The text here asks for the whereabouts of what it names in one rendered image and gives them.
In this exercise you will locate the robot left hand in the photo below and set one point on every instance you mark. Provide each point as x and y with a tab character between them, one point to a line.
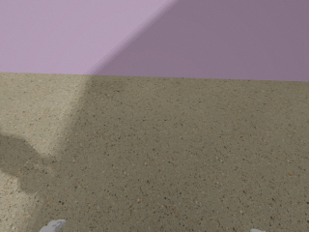
54	225

